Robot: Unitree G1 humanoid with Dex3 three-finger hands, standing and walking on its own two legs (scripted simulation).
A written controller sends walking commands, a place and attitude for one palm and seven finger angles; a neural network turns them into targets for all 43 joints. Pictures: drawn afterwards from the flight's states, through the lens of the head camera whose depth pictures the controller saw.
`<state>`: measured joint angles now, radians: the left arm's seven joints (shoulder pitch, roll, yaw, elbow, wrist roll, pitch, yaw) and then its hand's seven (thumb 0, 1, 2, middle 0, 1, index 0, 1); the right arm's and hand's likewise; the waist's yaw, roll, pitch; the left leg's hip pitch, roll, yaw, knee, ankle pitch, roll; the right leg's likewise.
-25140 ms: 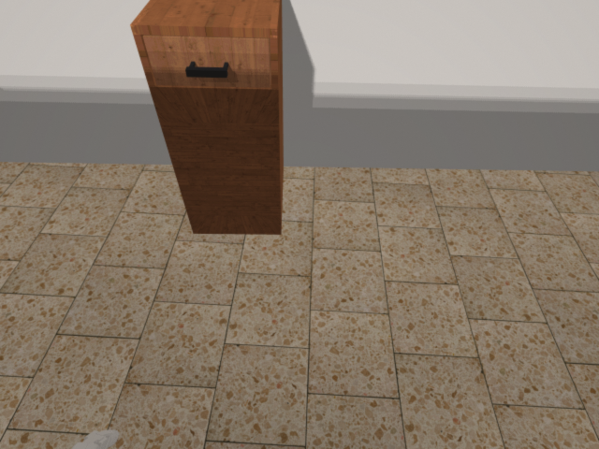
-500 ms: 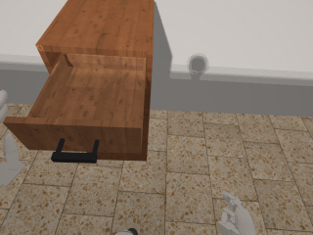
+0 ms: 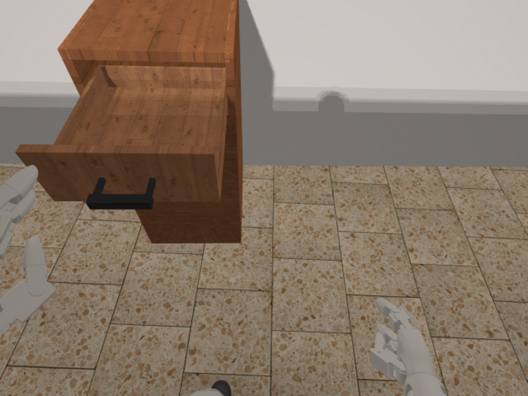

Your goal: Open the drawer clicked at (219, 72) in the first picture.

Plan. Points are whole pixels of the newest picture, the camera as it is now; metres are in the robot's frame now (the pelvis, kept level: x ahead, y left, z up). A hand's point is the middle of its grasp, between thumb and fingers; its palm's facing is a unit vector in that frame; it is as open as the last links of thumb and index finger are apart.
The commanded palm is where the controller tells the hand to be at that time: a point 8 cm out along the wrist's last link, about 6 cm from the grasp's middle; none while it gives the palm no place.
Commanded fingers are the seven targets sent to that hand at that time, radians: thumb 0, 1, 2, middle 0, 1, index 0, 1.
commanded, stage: stop stepping back and stand still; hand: left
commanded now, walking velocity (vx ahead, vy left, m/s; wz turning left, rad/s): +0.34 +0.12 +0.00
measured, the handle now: (123, 192) +0.44 +0.29 +0.00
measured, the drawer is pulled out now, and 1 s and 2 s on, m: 0.30 0.30 0.30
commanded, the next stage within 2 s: let the arm hang, fingers relaxed in 0.76 s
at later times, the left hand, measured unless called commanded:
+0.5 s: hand out of the picture +0.07 +0.22 +0.18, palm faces +0.47 -0.73 -0.49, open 7.4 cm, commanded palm +0.01 +0.26 +0.19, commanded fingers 0.00 0.90 0.90 -0.20 -0.30 -0.20 -0.30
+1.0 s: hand out of the picture +0.07 +0.22 -0.02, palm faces +0.27 -0.87 -0.41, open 7.4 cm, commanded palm none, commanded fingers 0.00 0.90 0.90 -0.20 -0.30 -0.20 -0.30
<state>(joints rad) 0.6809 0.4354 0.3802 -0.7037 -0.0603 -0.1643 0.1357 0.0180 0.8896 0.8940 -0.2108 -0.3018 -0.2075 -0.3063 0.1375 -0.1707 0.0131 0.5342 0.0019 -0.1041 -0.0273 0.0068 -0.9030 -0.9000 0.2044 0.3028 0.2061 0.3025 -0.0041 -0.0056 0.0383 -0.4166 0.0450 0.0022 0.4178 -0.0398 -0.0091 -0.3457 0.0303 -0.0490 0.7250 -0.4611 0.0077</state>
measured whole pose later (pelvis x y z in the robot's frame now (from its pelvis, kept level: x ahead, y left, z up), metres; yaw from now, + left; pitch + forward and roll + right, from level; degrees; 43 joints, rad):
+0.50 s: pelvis -0.09 -0.03 +0.00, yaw +6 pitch -2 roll +1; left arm 0.64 0.39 0.37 -0.54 -0.02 -0.20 0.17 0.02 0.89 0.89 -0.21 -0.30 -0.21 -0.31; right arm 0.29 -0.24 -0.03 0.61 0.01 -0.12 -0.07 0.01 -0.91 -0.90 0.20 0.30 0.20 0.30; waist -0.04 0.01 -0.05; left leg -0.18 0.05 0.02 0.53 -0.33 -0.02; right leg -0.34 -0.01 -0.09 0.58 -0.26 -0.04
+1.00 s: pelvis -0.10 -0.04 -0.01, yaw +10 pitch +0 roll +1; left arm 0.29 0.27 0.12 0.23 0.04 -0.01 0.03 0.00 0.90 0.90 -0.20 -0.30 -0.20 -0.30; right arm 0.20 -0.24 -0.01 0.78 -0.01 -0.01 0.01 0.01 -0.90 -0.90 0.20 0.30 0.21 0.30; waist -0.01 0.06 -0.02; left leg -0.32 0.02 0.01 0.66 -0.40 -0.01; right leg -0.34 -0.01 -0.10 0.64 -0.30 -0.06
